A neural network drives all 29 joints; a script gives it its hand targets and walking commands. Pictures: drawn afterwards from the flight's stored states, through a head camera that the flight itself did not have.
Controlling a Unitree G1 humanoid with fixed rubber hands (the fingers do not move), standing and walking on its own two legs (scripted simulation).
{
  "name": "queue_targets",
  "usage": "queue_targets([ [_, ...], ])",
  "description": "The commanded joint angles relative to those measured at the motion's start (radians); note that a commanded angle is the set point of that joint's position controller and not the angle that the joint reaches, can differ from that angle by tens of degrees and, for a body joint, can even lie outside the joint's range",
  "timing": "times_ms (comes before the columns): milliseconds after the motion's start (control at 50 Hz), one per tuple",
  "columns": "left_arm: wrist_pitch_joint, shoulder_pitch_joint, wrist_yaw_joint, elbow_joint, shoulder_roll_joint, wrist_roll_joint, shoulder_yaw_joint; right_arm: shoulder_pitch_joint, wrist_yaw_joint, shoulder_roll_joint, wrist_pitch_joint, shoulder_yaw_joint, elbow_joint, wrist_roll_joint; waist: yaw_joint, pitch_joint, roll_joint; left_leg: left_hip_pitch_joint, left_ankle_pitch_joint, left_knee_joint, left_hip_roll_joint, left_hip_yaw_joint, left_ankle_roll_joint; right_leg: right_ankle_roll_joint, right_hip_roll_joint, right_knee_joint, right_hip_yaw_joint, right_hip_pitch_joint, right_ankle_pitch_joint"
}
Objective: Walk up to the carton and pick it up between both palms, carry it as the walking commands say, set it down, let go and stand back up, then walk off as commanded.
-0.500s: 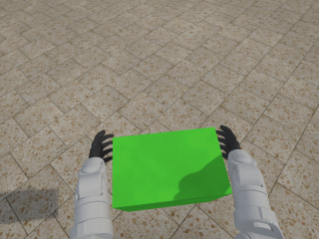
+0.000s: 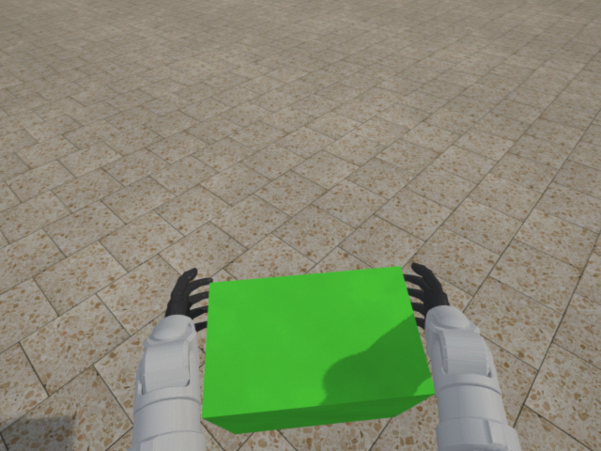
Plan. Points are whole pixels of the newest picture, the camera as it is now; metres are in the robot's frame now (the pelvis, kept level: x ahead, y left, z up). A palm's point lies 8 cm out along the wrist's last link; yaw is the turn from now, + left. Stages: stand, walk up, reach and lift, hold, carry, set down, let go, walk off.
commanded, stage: reach and lift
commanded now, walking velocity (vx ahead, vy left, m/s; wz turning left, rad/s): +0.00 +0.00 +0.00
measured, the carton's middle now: (311, 356) +0.29 +0.01 -0.05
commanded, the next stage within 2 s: hold in 1.14 s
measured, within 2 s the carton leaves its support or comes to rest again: neither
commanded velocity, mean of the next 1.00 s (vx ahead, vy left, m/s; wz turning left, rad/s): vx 0.00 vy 0.00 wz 0.00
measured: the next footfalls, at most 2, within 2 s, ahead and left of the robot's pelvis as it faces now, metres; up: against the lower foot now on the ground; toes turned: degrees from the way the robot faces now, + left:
none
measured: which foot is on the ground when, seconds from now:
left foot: down 0.00-1.00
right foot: down 0.00-1.00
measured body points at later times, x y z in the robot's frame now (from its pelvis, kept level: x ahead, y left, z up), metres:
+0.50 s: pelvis +0.00 +0.01 +0.00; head -0.03 +0.00 +0.45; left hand +0.30 +0.19 +0.04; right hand +0.31 -0.17 +0.04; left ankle +0.00 +0.13 -0.75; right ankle +0.02 -0.12 -0.75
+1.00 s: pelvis +0.01 +0.01 +0.00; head -0.02 +0.01 +0.45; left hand +0.30 +0.19 +0.04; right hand +0.30 -0.17 +0.04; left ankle +0.00 +0.13 -0.75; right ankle +0.02 -0.12 -0.75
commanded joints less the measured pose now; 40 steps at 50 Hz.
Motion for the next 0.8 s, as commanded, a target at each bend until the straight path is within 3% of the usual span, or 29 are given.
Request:
queue_targets([
  [0,0.017,-0.476,-0.266,0.02,-0.843,-0.25,-0.593,-0.517,0.266,0.839,-0.019,0.556,-0.068,0.258,0.003,-0.257,-0.016,0.069,0.171,-0.045,-0.101,-0.014,0.008,-0.01,0.086,-0.045,0.031,0.161,0.143],
  [340,0.056,-0.506,-0.267,0.001,-0.838,-0.264,-0.604,-0.513,0.26,0.826,0.032,0.543,-0.111,0.254,-0.019,-0.2,-0.009,0.091,0.128,-0.073,-0.101,-0.016,0.005,-0.008,0.089,-0.077,0.026,0.203,0.105],
  [780,0.055,-0.435,-0.255,-0.056,-0.821,-0.274,-0.64,-0.412,0.237,0.815,0.053,0.565,-0.185,0.261,-0.031,-0.219,-0.006,0.125,0.234,-0.066,-0.104,-0.038,0.004,-0.001,0.092,-0.086,0.029,0.217,0.186],
])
